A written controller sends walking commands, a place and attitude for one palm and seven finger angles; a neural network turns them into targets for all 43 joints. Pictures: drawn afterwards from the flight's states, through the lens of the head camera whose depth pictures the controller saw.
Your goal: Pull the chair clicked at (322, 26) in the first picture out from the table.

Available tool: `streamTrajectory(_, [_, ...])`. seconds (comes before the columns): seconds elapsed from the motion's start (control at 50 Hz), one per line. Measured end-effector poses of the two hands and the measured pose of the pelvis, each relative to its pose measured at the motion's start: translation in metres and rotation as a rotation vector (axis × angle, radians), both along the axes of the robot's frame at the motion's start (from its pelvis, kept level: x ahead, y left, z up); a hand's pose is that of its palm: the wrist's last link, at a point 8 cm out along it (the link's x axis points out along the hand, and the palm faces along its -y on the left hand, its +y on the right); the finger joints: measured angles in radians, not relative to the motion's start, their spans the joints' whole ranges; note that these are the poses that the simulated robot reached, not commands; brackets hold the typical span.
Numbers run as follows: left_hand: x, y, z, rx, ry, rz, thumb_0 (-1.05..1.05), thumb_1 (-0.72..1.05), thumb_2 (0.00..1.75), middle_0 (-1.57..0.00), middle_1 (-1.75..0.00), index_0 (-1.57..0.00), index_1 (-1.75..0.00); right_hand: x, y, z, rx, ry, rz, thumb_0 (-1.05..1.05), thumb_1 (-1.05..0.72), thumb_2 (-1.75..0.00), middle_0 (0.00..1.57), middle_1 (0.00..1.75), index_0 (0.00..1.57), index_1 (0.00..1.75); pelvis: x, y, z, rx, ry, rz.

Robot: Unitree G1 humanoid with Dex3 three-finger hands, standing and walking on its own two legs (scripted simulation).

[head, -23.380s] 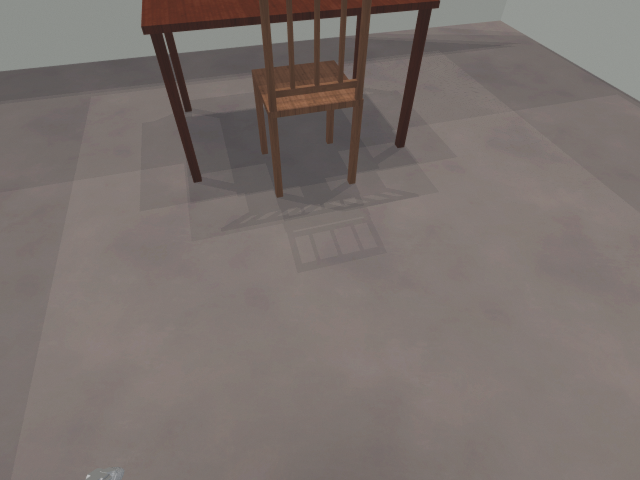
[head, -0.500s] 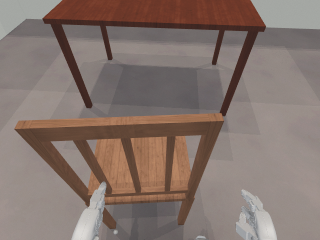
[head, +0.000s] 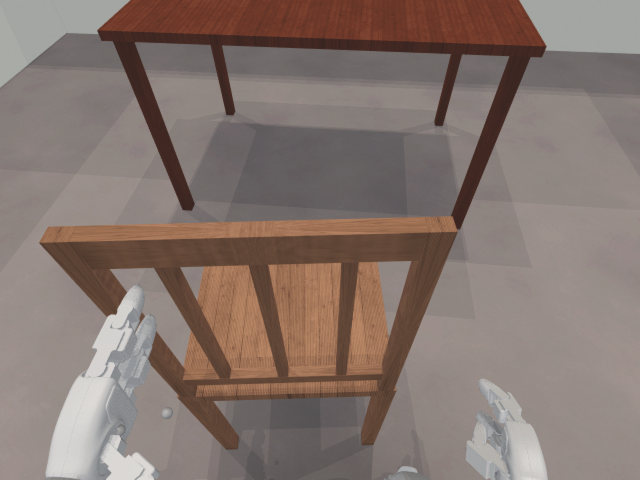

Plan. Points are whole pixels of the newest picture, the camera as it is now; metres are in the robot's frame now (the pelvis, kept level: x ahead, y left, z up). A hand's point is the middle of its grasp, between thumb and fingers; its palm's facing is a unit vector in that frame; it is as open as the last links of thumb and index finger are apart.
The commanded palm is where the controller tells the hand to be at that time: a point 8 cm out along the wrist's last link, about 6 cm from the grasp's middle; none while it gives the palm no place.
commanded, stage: draw the hand back to the body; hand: left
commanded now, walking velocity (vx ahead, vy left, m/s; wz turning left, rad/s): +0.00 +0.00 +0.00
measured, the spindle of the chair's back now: (273, 328) +0.32 +0.09 -0.01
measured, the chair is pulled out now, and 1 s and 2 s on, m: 0.62 0.62 0.62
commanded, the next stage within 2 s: step back with the hand held close in 1.10 s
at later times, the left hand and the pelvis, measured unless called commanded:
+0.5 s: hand (56, 338) +0.21 +0.24 +0.18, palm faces +0.39 -0.83 -0.40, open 12.5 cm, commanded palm +0.16 +0.28 +0.20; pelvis +0.03 +0.00 +0.05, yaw +0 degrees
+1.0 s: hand (20, 296) +0.22 +0.25 +0.22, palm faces +0.46 -0.78 -0.42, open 7.5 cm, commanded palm +0.17 +0.29 +0.24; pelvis +0.03 -0.01 +0.06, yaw -1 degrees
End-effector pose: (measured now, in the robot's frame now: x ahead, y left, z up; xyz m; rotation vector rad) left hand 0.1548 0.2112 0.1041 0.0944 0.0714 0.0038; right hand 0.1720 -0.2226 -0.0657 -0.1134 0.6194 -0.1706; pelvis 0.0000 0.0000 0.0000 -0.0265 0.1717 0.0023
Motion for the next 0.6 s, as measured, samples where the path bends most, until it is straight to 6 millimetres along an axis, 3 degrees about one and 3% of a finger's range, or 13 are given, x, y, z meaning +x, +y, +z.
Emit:
streamTrajectory(0.24, [-0.005,0.037,0.039,0.257,0.086,0.279,-0.01,-0.26,0.34,-0.05,-0.06,-0.05,-0.06,0.01,-0.003,0.033,-0.053,0.012,0.004,0.01,-0.9,-0.9,0.2,0.3,0.2,0.3,0.018,0.002,0.034,0.003,-0.124,0.002])
streamTrajectory(0.6, [0.02,0.067,0.113,0.381,-0.135,0.419,0.0,0.37,0.65,-0.14,-0.19,-0.14,-0.19,0.042,0.004,0.052,-0.025,-0.016,0.085,0.01,-0.9,-0.9,0.2,0.3,0.2,0.3,0.034,-0.004,0.057,0.011,-0.216,-0.01])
